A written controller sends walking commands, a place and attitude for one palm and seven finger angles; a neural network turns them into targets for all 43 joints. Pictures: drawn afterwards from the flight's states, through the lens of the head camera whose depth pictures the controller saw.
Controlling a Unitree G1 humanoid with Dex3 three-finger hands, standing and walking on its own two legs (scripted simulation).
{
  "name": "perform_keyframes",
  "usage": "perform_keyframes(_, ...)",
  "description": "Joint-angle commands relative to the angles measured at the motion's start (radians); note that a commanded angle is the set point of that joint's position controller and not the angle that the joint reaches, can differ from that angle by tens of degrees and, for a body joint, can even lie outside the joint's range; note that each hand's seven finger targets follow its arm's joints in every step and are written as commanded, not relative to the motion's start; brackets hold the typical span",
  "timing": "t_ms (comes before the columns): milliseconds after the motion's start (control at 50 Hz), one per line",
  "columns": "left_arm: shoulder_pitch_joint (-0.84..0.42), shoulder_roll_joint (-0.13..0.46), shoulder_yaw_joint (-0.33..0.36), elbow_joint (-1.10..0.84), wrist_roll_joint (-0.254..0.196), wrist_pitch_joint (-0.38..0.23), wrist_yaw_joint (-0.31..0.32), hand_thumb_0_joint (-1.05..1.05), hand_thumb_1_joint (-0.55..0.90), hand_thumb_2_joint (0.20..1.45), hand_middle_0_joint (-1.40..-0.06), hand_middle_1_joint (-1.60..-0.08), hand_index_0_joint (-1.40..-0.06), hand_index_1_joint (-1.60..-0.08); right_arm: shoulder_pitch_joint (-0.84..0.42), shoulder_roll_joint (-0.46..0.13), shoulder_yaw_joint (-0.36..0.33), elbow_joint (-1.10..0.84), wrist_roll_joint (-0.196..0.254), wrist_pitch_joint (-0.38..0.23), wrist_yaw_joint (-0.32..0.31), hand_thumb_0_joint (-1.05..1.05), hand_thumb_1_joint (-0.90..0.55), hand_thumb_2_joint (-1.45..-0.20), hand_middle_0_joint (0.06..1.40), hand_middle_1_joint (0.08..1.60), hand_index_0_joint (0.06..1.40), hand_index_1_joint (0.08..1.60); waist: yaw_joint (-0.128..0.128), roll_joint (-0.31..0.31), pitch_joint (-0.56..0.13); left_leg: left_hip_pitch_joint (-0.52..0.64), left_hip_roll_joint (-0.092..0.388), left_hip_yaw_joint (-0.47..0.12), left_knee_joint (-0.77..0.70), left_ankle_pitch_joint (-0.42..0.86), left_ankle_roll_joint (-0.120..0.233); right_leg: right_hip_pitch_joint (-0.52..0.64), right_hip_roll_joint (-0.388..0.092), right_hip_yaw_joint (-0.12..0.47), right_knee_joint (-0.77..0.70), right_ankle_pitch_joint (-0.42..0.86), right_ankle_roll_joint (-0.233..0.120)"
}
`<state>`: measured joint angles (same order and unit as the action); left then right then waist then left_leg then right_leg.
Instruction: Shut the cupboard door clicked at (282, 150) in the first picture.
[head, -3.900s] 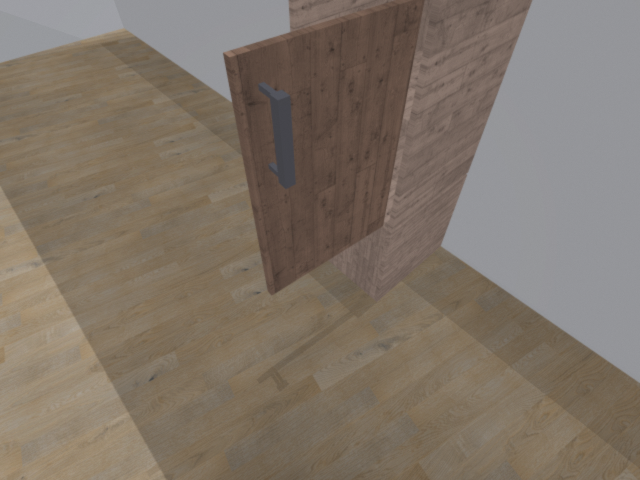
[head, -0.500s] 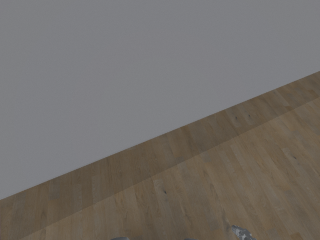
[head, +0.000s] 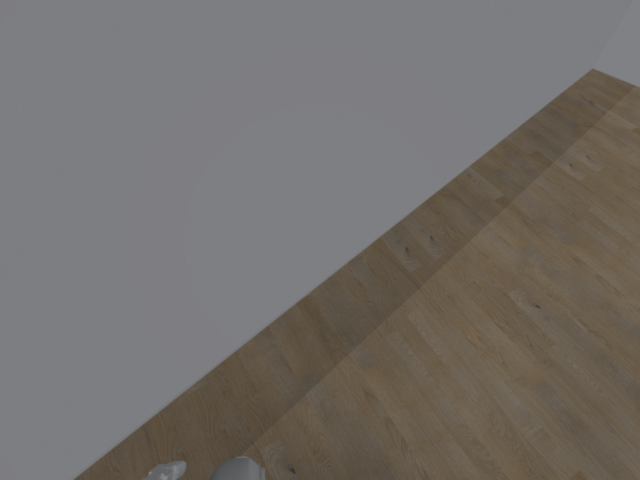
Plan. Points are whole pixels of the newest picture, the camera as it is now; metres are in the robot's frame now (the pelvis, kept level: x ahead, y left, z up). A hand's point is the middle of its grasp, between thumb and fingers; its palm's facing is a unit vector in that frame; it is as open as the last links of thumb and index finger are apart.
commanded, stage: turn to face it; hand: left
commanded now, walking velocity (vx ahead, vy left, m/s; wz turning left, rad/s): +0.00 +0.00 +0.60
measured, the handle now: out of the picture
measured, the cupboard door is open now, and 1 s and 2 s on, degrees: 85 85 85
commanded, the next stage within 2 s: none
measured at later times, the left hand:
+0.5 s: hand (165, 470) +0.16 +0.22 -0.16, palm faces +0.27 -0.93 -0.24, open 7.3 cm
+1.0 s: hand out of the picture +0.06 +0.17 -0.19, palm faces +0.60 -0.76 -0.25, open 7.4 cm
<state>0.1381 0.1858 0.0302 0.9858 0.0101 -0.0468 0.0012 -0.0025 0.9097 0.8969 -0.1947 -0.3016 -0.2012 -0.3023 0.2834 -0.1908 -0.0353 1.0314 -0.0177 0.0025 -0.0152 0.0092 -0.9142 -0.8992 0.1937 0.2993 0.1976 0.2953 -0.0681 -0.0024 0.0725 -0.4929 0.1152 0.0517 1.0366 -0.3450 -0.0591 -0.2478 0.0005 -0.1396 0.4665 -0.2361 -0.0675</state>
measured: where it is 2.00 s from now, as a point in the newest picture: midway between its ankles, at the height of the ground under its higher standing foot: (323, 466)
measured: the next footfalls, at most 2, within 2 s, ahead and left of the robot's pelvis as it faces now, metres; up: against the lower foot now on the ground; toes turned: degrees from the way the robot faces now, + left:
left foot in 0.18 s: +0.16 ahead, +0.13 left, +0.00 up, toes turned +13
right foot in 0.56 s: +0.21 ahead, -0.13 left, +0.00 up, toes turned +17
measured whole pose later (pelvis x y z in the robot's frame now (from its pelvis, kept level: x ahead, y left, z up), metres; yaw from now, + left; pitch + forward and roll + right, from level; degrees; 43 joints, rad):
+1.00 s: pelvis +0.16 -0.02 -0.02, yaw +36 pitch +1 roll +1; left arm 0.24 0.26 0.06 0.94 0.02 0.05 0.01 0.00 0.90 0.90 -0.20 -0.30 -0.20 -0.30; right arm 0.07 -0.24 -0.05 0.87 -0.02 0.03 0.02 0.01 -0.91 -0.90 0.20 0.30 0.20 0.30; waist 0.02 -0.07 0.11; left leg -0.33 0.00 0.08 0.64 -0.33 0.03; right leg -0.39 -0.13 -0.12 1.03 -0.55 0.07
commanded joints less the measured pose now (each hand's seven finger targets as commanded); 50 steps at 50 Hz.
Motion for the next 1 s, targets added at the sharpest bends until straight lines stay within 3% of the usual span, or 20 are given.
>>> perform_keyframes(0, 0.063, 0.097, 0.016, -0.014, 0.002, -0.023, 0.010, 0.000, 0.900, 0.900, -0.200, -0.300, -0.200, -0.300, 0.099, 0.009, 0.009, 0.000, 0.006, -0.002, 0.012, 0.000, -0.900, -0.900, 0.200, 0.300, 0.200, 0.300, 0.028, -0.102, -0.090, 0.088, -0.021, 0.032, -0.222, 0.065, 0.003, 0.087, -0.262, 0.039, -0.168, 0.549, -0.069)
perform_keyframes(80, 0.086, 0.124, 0.035, -0.003, 0.002, 0.001, 0.023, 0.000, 0.900, 0.900, -0.200, -0.300, -0.200, -0.300, 0.004, -0.015, -0.001, -0.039, 0.001, 0.001, 0.021, 0.000, -0.900, -0.900, 0.200, 0.300, 0.200, 0.300, 0.057, -0.105, -0.051, 0.081, -0.032, 0.049, -0.354, 0.089, 0.015, 0.156, -0.304, 0.026, -0.081, 0.535, -0.045)
perform_keyframes(120, 0.074, 0.132, 0.044, -0.017, 0.000, 0.012, 0.028, 0.000, 0.900, 0.900, -0.200, -0.300, -0.200, -0.300, 0.046, -0.051, -0.012, -0.033, -0.007, 0.003, 0.025, 0.000, -0.900, -0.900, 0.200, 0.300, 0.200, 0.300, 0.027, -0.069, -0.068, 0.189, -0.040, 0.040, -0.465, 0.219, 0.035, 0.127, -0.292, -0.015, 0.039, 0.453, 0.000)
perform_keyframes(140, 0.091, 0.127, 0.045, -0.027, -0.002, 0.022, 0.028, 0.000, 0.900, 0.900, -0.200, -0.300, -0.200, -0.300, 0.095, -0.106, -0.023, -0.032, -0.012, 0.000, 0.024, 0.000, -0.900, -0.900, 0.200, 0.300, 0.200, 0.300, 0.011, 0.058, -0.117, 0.294, 0.014, -0.063, -0.524, 0.473, 0.081, 0.058, -0.236, -0.050, 0.184, 0.299, 0.050)
perform_keyframes(160, 0.126, 0.083, 0.042, -0.048, -0.011, 0.030, 0.030, 0.000, 0.900, 0.900, -0.200, -0.300, -0.200, -0.300, 0.121, -0.188, -0.041, -0.042, -0.021, 0.000, 0.015, 0.000, -0.900, -0.900, 0.200, 0.300, 0.200, 0.300, 0.011, 0.268, -0.146, 0.387, 0.203, -0.328, -0.567, 0.752, 0.201, -0.103, -0.121, -0.079, 0.348, -0.082, 0.115)
perform_keyframes(180, 0.082, 0.086, 0.030, -0.085, -0.007, 0.038, 0.031, 0.000, 0.900, 0.900, -0.200, -0.300, -0.200, -0.300, 0.149, -0.221, -0.050, -0.047, -0.019, 0.005, 0.003, 0.000, -0.900, -0.900, 0.200, 0.300, 0.200, 0.300, -0.015, 0.288, -0.149, 0.383, 0.300, -0.479, -0.647, 0.770, 0.295, -0.171, -0.051, 0.007, 0.559, -0.486, 0.119)
perform_keyframes(200, 0.020, 0.090, 0.038, -0.100, 0.001, 0.048, 0.029, 0.000, 0.900, 0.900, -0.200, -0.300, -0.200, -0.300, 0.138, -0.225, -0.054, -0.044, -0.019, 0.005, -0.008, 0.000, -0.900, -0.900, 0.200, 0.300, 0.200, 0.300, -0.015, 0.232, -0.164, 0.363, 0.294, -0.522, -0.685, 0.628, 0.303, -0.238, -0.049, 0.097, 0.675, -0.455, 0.115)
perform_keyframes(300, 0.009, 0.072, 0.047, -0.096, 0.004, 0.054, 0.012, 0.000, 0.900, 0.900, -0.200, -0.300, -0.200, -0.300, 0.005, -0.191, -0.053, -0.099, -0.012, -0.010, -0.017, 0.000, -0.900, -0.900, 0.200, 0.300, 0.200, 0.300, 0.041, 0.122, -0.180, 0.350, 0.157, -0.304, -0.669, 0.557, 0.229, -0.272, -0.065, 0.148, 0.612, -0.228, 0.138)
perform_keyframes(400, 0.006, 0.078, 0.044, -0.120, 0.005, 0.065, 0.013, 0.000, 0.900, 0.900, -0.200, -0.300, -0.200, -0.300, -0.026, -0.222, -0.075, -0.124, -0.013, 0.009, -0.005, 0.000, -0.900, -0.900, 0.200, 0.300, 0.200, 0.300, 0.032, 0.142, -0.172, 0.300, 0.124, -0.314, -0.668, 0.442, 0.221, -0.172, -0.031, 0.118, 0.383, -0.222, 0.141)
perform_keyframes(480, 0.099, 0.102, 0.052, -0.118, 0.005, 0.055, 0.015, 0.000, 0.900, 0.900, -0.200, -0.300, -0.200, -0.300, -0.113, -0.234, -0.088, -0.161, -0.007, 0.026, 0.007, 0.000, -0.900, -0.900, 0.200, 0.300, 0.200, 0.300, 0.080, 0.164, -0.137, 0.150, 0.061, -0.324, -0.623, 0.298, 0.174, 0.034, 0.003, 0.081, 0.107, -0.067, 0.132)
perform_keyframes(500, 0.134, 0.130, 0.060, -0.113, 0.007, 0.047, 0.019, 0.000, 0.900, 0.900, -0.200, -0.300, -0.200, -0.300, -0.131, -0.213, -0.088, -0.174, -0.001, 0.028, 0.011, 0.000, -0.900, -0.900, 0.200, 0.300, 0.200, 0.300, 0.099, 0.129, -0.139, 0.065, 0.019, -0.312, -0.577, 0.208, 0.137, 0.144, -0.031, 0.101, -0.024, -0.004, 0.123)
perform_keyframes(540, 0.159, 0.285, 0.086, -0.129, 0.028, 0.035, 0.030, 0.000, 0.900, 0.900, -0.200, -0.300, -0.200, -0.300, -0.153, -0.119, -0.075, -0.219, 0.006, 0.027, 0.025, 0.000, -0.900, -0.900, 0.200, 0.300, 0.200, 0.300, 0.131, -0.317, -0.108, -0.161, -0.192, -0.051, -0.142, -0.242, 0.012, 0.193, -0.480, 0.531, -0.244, -0.019, -0.052)
perform_keyframes(560, 0.127, 0.267, 0.073, -0.142, 0.021, 0.035, 0.033, 0.000, 0.900, 0.900, -0.200, -0.300, -0.200, -0.300, -0.164, -0.152, -0.081, -0.216, -0.005, 0.033, 0.029, 0.000, -0.900, -0.900, 0.200, 0.300, 0.200, 0.300, 0.114, -0.238, -0.086, -0.131, -0.136, -0.104, 0.062, -0.246, 0.025, 0.080, -0.499, 0.496, -0.227, 0.029, -0.099)
perform_keyframes(640, 0.035, 0.174, 0.048, -0.162, 0.018, 0.029, 0.033, 0.000, 0.900, 0.900, -0.200, -0.300, -0.200, -0.300, -0.150, -0.117, -0.067, -0.179, 0.001, 0.053, 0.044, 0.000, -0.900, -0.900, 0.200, 0.300, 0.200, 0.300, 0.048, -0.203, -0.062, -0.093, -0.077, -0.049, 0.157, -0.090, -0.010, 0.073, -0.334, 0.159, -0.114, 0.385, -0.039)
perform_keyframes(780, 0.169, 0.244, 0.065, -0.122, 0.024, 0.028, 0.029, 0.000, 0.900, 0.900, -0.200, -0.300, -0.200, -0.300, -0.258, -0.091, -0.039, -0.217, 0.010, 0.043, 0.055, 0.000, -0.900, -0.900, 0.200, 0.300, 0.200, 0.300, 0.118, -0.218, -0.106, 0.029, -0.109, 0.066, -0.265, -0.111, 0.003, 0.251, -0.357, 0.067, -0.003, 0.690, -0.027)
perform_keyframes(840, 0.153, 0.258, 0.072, -0.126, 0.016, 0.029, 0.025, 0.000, 0.900, 0.900, -0.200, -0.300, -0.200, -0.300, -0.204, -0.118, -0.043, -0.212, 0.007, 0.035, 0.049, 0.000, -0.900, -0.900, 0.200, 0.300, 0.200, 0.300, 0.079, -0.204, -0.137, 0.168, -0.132, 0.096, -0.444, 0.002, 0.026, 0.215, -0.352, 0.016, 0.095, 0.711, 0.010)
perform_keyframes(880, 0.124, 0.232, 0.068, -0.147, 0.005, 0.033, 0.017, 0.000, 0.900, 0.900, -0.200, -0.300, -0.200, -0.300, -0.084, -0.210, -0.068, -0.189, -0.004, 0.024, 0.045, 0.000, -0.900, -0.900, 0.200, 0.300, 0.200, 0.300, 0.006, -0.031, -0.219, 0.498, -0.016, -0.017, -0.601, 0.358, 0.084, -0.023, -0.298, -0.056, 0.354, 0.453, 0.093)
perform_keyframes(900, 0.100, 0.154, 0.048, -0.194, -0.004, 0.036, 0.008, 0.000, 0.900, 0.900, -0.200, -0.300, -0.200, -0.300, -0.002, -0.336, -0.101, -0.177, -0.009, 0.017, 0.036, 0.000, -0.900, -0.900, 0.200, 0.300, 0.200, 0.300, -0.042, 0.304, -0.264, 0.667, 0.296, -0.424, -0.605, 0.828, 0.265, -0.330, -0.142, -0.059, 0.609, -0.338, 0.166)
perform_keyframes(920, 0.034, 0.168, 0.045, -0.228, 0.009, 0.054, 0.018, 0.000, 0.900, 0.900, -0.200, -0.300, -0.200, -0.300, 0.049, -0.357, -0.103, -0.157, 0.002, 0.026, 0.029, 0.000, -0.900, -0.900, 0.200, 0.300, 0.200, 0.300, -0.052, 0.181, -0.255, 0.601, 0.361, -0.413, -0.603, 0.855, 0.335, -0.367, -0.132, 0.075, 0.707, -0.445, 0.153)
perform_keyframes(980, 0.005, 0.152, 0.053, -0.184, 0.010, 0.069, 0.015, 0.000, 0.900, 0.900, -0.200, -0.300, -0.200, -0.300, -0.102, -0.264, -0.082, -0.188, -0.003, 0.017, 0.003, 0.000, -0.900, -0.900, 0.200, 0.300, 0.200, 0.300, 0.015, 0.194, -0.137, 0.394, 0.186, -0.283, -0.651, 0.586, 0.243, -0.354, -0.131, 0.151, 0.722, -0.249, 0.156)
